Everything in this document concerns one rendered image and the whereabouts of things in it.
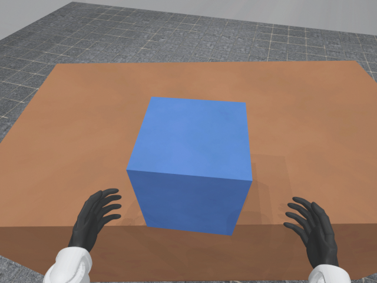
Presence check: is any robot left forearm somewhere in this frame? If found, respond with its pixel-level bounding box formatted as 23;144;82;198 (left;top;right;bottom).
43;246;92;283

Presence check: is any pedestal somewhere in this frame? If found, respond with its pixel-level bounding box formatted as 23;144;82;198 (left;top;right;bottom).
0;61;377;282

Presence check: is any left robot hand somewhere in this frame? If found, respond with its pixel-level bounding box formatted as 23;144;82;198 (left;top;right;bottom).
68;188;121;252

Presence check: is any right robot hand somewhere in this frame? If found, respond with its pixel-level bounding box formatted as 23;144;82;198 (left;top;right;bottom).
283;197;339;269

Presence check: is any robot right forearm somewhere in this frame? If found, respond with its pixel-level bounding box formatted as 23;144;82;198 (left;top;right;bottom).
308;264;351;283

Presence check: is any carton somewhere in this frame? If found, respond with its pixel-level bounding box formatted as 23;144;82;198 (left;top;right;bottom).
126;97;253;236

